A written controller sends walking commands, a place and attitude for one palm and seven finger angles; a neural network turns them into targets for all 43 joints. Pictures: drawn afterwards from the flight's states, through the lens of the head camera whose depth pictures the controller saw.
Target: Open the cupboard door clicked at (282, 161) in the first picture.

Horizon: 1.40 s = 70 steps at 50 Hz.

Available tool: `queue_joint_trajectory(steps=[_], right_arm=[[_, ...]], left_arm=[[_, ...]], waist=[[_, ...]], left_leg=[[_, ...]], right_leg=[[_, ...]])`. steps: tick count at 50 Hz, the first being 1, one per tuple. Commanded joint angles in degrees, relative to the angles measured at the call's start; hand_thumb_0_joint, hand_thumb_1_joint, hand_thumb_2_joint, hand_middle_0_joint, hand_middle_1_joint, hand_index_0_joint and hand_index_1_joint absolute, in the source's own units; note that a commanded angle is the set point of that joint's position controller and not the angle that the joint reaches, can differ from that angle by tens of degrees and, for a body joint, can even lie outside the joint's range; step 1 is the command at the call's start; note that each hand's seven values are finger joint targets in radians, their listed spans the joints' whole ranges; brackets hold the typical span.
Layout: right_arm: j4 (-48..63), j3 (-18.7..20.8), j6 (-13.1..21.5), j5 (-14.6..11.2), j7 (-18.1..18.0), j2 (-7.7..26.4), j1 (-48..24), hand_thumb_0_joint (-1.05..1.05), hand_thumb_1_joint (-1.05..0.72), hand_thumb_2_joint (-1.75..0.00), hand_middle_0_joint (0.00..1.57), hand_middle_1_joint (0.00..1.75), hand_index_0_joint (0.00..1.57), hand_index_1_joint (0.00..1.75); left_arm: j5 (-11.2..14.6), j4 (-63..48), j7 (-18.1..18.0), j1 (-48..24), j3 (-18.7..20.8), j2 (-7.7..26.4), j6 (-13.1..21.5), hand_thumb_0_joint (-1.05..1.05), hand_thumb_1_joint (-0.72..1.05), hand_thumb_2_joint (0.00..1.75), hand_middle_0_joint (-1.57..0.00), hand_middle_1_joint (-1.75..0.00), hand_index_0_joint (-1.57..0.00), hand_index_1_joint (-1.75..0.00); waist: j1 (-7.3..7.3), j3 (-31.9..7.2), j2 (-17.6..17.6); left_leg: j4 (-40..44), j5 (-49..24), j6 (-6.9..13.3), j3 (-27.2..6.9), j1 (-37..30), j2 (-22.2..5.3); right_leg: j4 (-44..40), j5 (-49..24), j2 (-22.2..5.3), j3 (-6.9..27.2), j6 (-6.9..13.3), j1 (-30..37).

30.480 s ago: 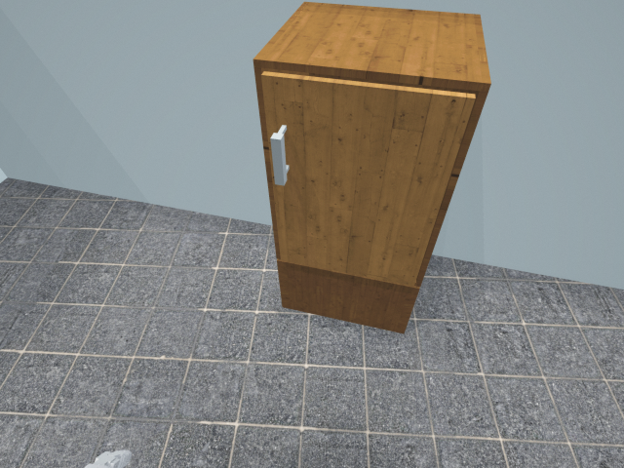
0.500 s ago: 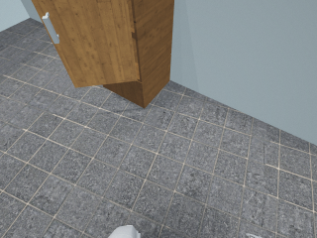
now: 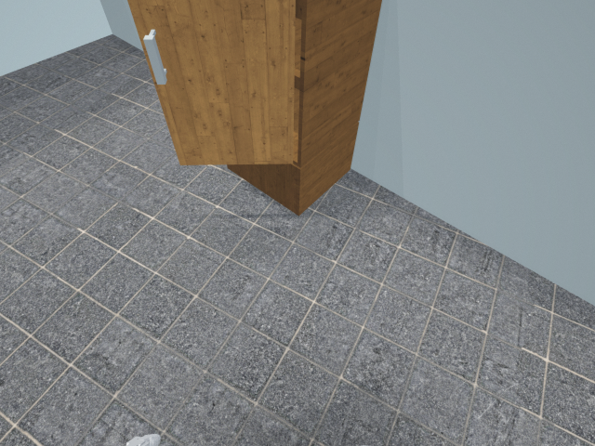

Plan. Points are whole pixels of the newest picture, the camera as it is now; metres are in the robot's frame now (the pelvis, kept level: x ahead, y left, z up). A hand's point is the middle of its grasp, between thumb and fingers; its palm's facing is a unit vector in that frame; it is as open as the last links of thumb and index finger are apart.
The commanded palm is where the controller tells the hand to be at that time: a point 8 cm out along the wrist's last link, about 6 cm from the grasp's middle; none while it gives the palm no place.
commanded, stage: take the last steps up to it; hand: left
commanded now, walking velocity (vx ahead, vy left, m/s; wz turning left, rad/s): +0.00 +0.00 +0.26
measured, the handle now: (157, 57) +1.03 +0.43 -0.03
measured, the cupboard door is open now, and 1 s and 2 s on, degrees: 43 43 43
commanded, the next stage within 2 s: come to a stop and stand still in 1.60 s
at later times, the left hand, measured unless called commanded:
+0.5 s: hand out of the picture -0.07 +0.13 -0.15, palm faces +0.30 -0.92 -0.24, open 7.4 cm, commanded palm none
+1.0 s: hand (108, 404) +0.20 +0.31 -0.17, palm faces +0.21 -0.96 -0.20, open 7.4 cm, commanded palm none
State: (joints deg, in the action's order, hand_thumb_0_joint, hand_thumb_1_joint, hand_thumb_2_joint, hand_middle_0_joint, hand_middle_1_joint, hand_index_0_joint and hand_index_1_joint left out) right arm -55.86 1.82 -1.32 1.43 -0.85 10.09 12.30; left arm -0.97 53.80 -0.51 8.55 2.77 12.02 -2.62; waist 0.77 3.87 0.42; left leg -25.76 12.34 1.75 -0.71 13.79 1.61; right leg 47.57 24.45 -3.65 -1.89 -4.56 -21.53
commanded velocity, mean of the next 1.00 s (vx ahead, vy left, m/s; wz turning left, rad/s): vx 0.28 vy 0.09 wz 0.04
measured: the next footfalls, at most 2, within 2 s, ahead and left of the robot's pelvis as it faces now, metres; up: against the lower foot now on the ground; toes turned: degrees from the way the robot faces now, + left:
right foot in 0.08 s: +0.02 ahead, -0.12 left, +0.00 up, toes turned -2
left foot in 0.72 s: +0.16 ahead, +0.19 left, +0.00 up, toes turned +18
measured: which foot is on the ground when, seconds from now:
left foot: down 0.00-0.08, up 0.10-0.70, down 0.72-1.00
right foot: up 0.00-0.06, down 0.08-0.72, up 0.74-1.00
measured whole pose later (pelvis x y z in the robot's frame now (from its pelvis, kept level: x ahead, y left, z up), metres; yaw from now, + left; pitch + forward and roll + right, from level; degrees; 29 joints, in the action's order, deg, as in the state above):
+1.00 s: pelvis +0.16 +0.12 +0.00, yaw +8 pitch +0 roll +2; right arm -58.7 2.6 4.9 1.2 -2.1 10.0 14.5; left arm -1.8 58.9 -0.1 10.4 4.2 11.1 0.9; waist -1.0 2.9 2.8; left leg -19.5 14.1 3.9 11.1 6.0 2.2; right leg 63.3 14.2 -5.9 -3.8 -0.3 -33.3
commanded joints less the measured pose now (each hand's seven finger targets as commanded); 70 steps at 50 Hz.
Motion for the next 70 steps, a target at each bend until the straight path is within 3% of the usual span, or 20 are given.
queue_joint_trajectory(steps=[1,3,4,5,10,25,31,34,35,36,37,38,44,58,61,62,63,64,66,70], right_arm=[[2.7,2.9,0.6,-0.2,-0.5,11.3,0.3,0.0,-0.9,-0.9,0.2,0.3,0.2,0.3],[2.6,2.7,0.7,-1.0,-0.1,8.0,0.5,0.0,-0.9,-0.9,0.2,0.3,0.2,0.3],[3.4,1.9,0.8,-1.3,0.2,4.4,0.3,0.0,-0.9,-0.9,0.2,0.3,0.2,0.3],[3.6,2.7,-0.2,-0.8,0.3,7.0,-0.7,0.0,-0.9,-0.9,0.2,0.3,0.2,0.3],[-0.7,3.4,-1.0,0.2,1.9,6.1,1.1,0.0,-0.9,-0.9,0.2,0.3,0.2,0.3],[1.3,2.0,-0.3,0.1,3.4,3.7,-8.9,0.0,-0.9,-0.9,0.2,0.3,0.2,0.3],[2.9,0.7,1.5,-0.4,3.8,1.8,-12.6,0.0,-0.9,-0.9,0.2,0.3,0.2,0.3],[-0.4,1.2,3.0,-0.3,2.9,4.1,-1.1,0.0,-0.9,-0.9,0.2,0.3,0.2,0.3],[-2.8,2.1,3.4,-0.1,2.1,8.2,7.5,0.0,-0.9,-0.9,0.2,0.3,0.2,0.3],[-4.3,4.1,3.9,0.4,1.1,15.4,14.9,0.0,-0.9,-0.9,0.2,0.3,0.2,0.3],[-4.8,4.4,3.3,-0.1,0.1,17.0,18.4,0.0,-0.9,-0.9,0.2,0.3,0.2,0.3],[-4.5,4.1,3.1,-0.1,-0.3,15.8,15.2,0.0,-0.9,-0.9,0.2,0.3,0.2,0.3],[-2.8,0.7,5.9,-0.2,-0.9,4.4,6.7,0.0,-0.9,-0.9,0.2,0.3,0.2,0.3],[-6.9,0.7,5.2,0.8,-0.7,7.0,14.5,0.0,-0.9,-0.9,0.2,0.3,0.2,0.3],[-7.5,0.7,5.0,0.0,-0.5,7.5,13.4,0.0,-0.9,-0.9,0.2,0.3,0.2,0.3],[-6.4,0.6,5.3,-0.8,-0.1,6.2,12.6,0.0,-0.9,-0.9,0.2,0.3,0.2,0.3],[-5.0,0.6,5.4,-1.2,-0.1,4.6,13.2,0.0,-0.9,-0.9,0.2,0.3,0.2,0.3],[-4.6,1.1,4.9,-1.1,0.0,6.2,9.9,0.0,-0.9,-0.9,0.2,0.3,0.2,0.3],[-4.2,1.4,4.2,-1.0,0.2,3.7,4.9,0.0,-0.9,-0.9,0.2,0.3,0.2,0.3],[-6.4,0.8,2.4,-0.2,0.7,-0.3,10.0,0.0,-0.9,-0.9,0.2,0.3,0.2,0.3]], left_arm=[[0.6,-2.7,-0.6,4.7,0.9,3.7,1.9,0.0,0.9,0.9,-0.2,-0.3,-0.2,-0.3],[0.2,-1.1,-1.2,8.9,1.6,6.9,3.1,0.0,0.9,0.9,-0.2,-0.3,-0.2,-0.3],[-0.5,-0.6,-1.7,9.8,2.3,11.3,3.5,0.0,0.9,0.9,-0.2,-0.3,-0.2,-0.3],[-0.2,-1.2,-1.4,9.9,1.8,12.0,3.5,0.0,0.9,0.9,-0.2,-0.3,-0.2,-0.3],[0.4,-1.2,-0.8,6.7,1.2,5.1,4.9,0.0,0.9,0.9,-0.2,-0.3,-0.2,-0.3],[-0.5,8.2,-0.8,21.9,0.4,3.1,7.5,0.0,0.9,0.9,-0.2,-0.3,-0.2,-0.3],[-1.1,10.5,-0.8,22.2,0.3,4.1,7.0,0.0,0.9,0.9,-0.2,-0.3,-0.2,-0.3],[-0.7,10.3,-0.8,19.1,0.9,5.1,6.5,0.0,0.9,0.9,-0.2,-0.3,-0.2,-0.3],[-0.6,10.2,-0.5,20.0,0.5,3.3,6.3,0.0,0.9,0.9,-0.2,-0.3,-0.2,-0.3],[0.1,9.3,-0.2,22.2,0.1,-0.3,6.1,0.0,0.9,0.9,-0.2,-0.3,-0.2,-0.3],[-0.1,6.8,-0.6,18.2,-0.2,-0.4,5.8,0.0,0.9,0.9,-0.2,-0.3,-0.2,-0.3],[0.0,5.3,-0.7,14.2,-0.1,-0.9,5.9,0.0,0.9,0.9,-0.2,-0.3,-0.2,-0.3],[-0.5,7.1,0.4,13.8,0.7,-2.9,3.9,0.0,0.9,0.9,-0.2,-0.3,-0.2,-0.3],[-0.3,-3.0,1.7,-5.9,0.1,0.4,3.6,0.0,0.9,0.9,-0.2,-0.3,-0.2,-0.3],[-0.4,0.9,1.3,7.3,1.1,3.4,4.7,0.0,0.9,0.9,-0.2,-0.3,-0.2,-0.3],[-0.7,3.7,0.7,16.7,2.5,8.0,5.5,0.0,0.9,0.9,-0.2,-0.3,-0.2,-0.3],[0.0,5.2,0.4,21.6,3.5,12.6,5.5,0.0,0.9,0.9,-0.2,-0.3,-0.2,-0.3],[0.7,4.7,-0.1,18.9,3.0,12.0,5.6,0.0,0.9,0.9,-0.2,-0.3,-0.2,-0.3],[0.9,2.9,-0.5,10.6,1.8,7.1,5.8,0.0,0.9,0.9,-0.2,-0.3,-0.2,-0.3],[0.3,4.0,-0.4,8.8,0.1,1.8,7.3,0.0,0.9,0.9,-0.2,-0.3,-0.2,-0.3]], waist=[[-1.46,-6.8,-8.5],[-3.14,-9.5,1.2],[-3.24,-7.7,15.4],[-4.12,-6.1,13.3],[-1.52,1.9,8.6],[-4.31,4.9,8.5],[-4.44,5.1,12.0],[1.3,-0.7,8.3],[4.48,-7.2,0.7],[6.29,-14.2,-16.4],[7.57,-15.5,-16.1],[6.15,-9.0,-8.1],[-1.71,-0.7,-4.5],[0.22,2.7,-4.0],[-6.08,-3.7,0.1],[-9.33,-9.9,7.2],[-9.09,-13.9,16.6],[-8.76,-10.7,9.3],[-5.08,-2.3,3.9],[-0.05,-1.7,7.0]], left_leg=[[2.3,-22.1,6.8,-13.5,-1.2,-13.2],[-5.3,-7.2,1.3,-9.0,8.1,-7.1],[-15.1,13.6,-2.7,-0.3,16.0,1.1],[-26.1,22.6,-2.9,-1.8,15.2,0.4],[-42.2,5.0,-4.3,-2.1,22.3,-3.5],[-31.0,-2.7,-4.8,2.1,28.9,-7.1],[-12.9,1.7,-2.3,6.5,15.0,-4.7],[-2.4,-0.3,-0.8,8.8,-6.0,-1.3],[-0.3,-0.1,-0.3,6.5,-18.5,-4.6],[1.8,-0.8,3.7,-14.5,-30.1,-19.2],[8.4,-4.5,7.1,-21.9,-29.6,-24.3],[9.4,-7.0,9.2,-18.2,-23.4,-25.6],[13.7,-21.6,6.6,-1.3,-6.6,-18.1],[10.3,-28.1,6.8,3.1,-11.7,-17.8],[-7.4,-32.8,3.5,6.1,-4.9,-13.1],[-21.1,-19.7,0.7,10.1,7.0,-8.0],[-39.8,20.7,-1.8,10.1,18.4,-0.7],[-46.3,20.6,-1.2,2.1,21.2,-3.1],[-45.3,11.4,-1.6,0.0,21.1,-6.9],[-34.8,4.9,-3.5,2.3,14.1,-7.7]], right_leg=[[-14.9,-6.6,2.4,-1.1,1.0,9.2],[-28.6,-17.2,-5.0,5.5,2.8,23.6],[-30.5,-25.3,-17.9,18.1,8.4,25.2],[-32.2,-24.4,-23.5,19.4,13.0,17.4],[-36.3,-10.5,-14.5,8.2,8.7,14.8],[-38.8,-17.7,-17.5,1.3,10.0,21.9],[-35.0,-24.2,-17.2,-2.0,9.7,17.3],[-22.6,-28.2,-14.0,-6.6,7.9,10.9],[-10.4,-22.4,-10.6,-8.8,6.4,6.9],[6.8,5.0,-2.2,-10.6,3.6,-7.0],[18.8,11.4,0.0,-4.1,4.5,-13.2],[24.7,8.2,-2.5,-1.1,5.8,-16.3],[22.4,-7.6,-4.4,1.2,4.3,-12.0],[-8.8,-10.2,-0.3,-3.9,6.7,-4.7],[-17.6,-14.8,2.0,-4.3,8.7,17.8],[-19.0,-20.0,-8.5,8.5,12.7,32.9],[-26.0,-31.2,-22.6,28.0,19.8,40.5],[-28.9,-29.4,-23.0,26.9,20.6,34.6],[-31.2,-30.1,-18.2,17.6,16.4,21.6],[-34.2,-33.6,-11.7,3.8,12.6,12.1]])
